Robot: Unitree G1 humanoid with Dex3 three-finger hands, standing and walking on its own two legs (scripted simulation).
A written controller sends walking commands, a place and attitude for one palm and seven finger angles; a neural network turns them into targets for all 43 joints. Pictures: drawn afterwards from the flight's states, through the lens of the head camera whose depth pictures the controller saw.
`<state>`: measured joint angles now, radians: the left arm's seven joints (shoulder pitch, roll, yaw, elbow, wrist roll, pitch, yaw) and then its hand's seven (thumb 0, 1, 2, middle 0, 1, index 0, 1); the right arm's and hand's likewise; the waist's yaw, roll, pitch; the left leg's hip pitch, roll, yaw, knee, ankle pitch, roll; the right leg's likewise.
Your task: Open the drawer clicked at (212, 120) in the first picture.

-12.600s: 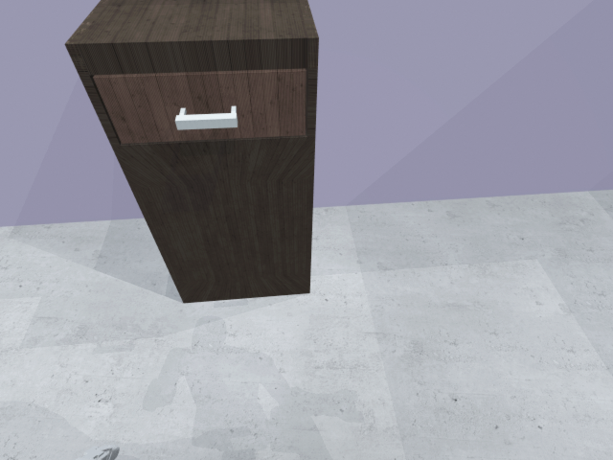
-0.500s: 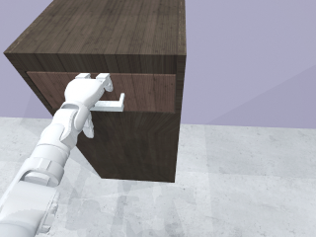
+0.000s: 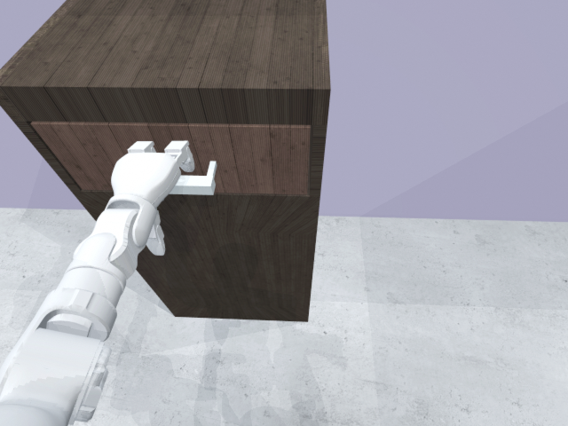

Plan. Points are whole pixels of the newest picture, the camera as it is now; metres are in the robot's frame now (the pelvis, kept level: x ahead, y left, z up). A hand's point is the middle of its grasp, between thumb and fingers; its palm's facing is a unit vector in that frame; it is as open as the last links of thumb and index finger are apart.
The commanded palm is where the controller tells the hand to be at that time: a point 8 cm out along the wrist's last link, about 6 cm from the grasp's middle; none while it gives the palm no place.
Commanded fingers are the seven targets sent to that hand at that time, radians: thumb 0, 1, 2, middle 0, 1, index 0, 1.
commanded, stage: lower the fingers behind the handle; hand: left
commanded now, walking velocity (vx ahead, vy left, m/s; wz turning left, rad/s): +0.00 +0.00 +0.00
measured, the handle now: (177, 175) +0.49 +0.19 +0.05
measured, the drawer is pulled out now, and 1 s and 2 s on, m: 0.00 0.00 0.01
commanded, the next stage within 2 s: close the thumb around the handle in 0.84 s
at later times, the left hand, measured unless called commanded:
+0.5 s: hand (168, 207) +0.44 +0.20 +0.02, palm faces -0.05 -0.04 -1.00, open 13.8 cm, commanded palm +0.42 +0.21 +0.08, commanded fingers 0.00 -0.50 0.30 -0.30 -1.20 -0.30 -1.20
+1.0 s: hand (171, 205) +0.44 +0.20 +0.03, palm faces -0.02 -0.03 -1.00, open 13.8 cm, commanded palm +0.41 +0.20 +0.08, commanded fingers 0.00 -0.28 0.40 -0.32 -1.22 -0.32 -1.22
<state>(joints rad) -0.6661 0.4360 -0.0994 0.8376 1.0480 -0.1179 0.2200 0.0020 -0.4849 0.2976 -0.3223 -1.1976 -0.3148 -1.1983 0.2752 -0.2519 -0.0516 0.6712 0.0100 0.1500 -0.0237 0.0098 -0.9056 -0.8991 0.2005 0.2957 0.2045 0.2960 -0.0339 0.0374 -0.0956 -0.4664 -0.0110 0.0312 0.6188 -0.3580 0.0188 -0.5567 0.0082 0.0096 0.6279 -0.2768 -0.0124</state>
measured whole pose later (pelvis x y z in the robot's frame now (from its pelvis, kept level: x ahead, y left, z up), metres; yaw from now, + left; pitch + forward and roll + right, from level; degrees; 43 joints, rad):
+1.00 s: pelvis +0.00 +0.00 -0.01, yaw +0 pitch +14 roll +0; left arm -0.68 0.39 -0.10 0.91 1.08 -0.08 0.32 0.00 -0.48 0.30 -0.32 -1.20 -0.32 -1.20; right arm 0.29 -0.25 -0.06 0.68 0.00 0.14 -0.01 0.01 -0.91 -0.90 0.20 0.30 0.20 0.30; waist -0.05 0.04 -0.12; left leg -0.56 -0.01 0.04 0.69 -0.39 0.02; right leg -0.64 0.01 0.01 0.68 -0.29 -0.01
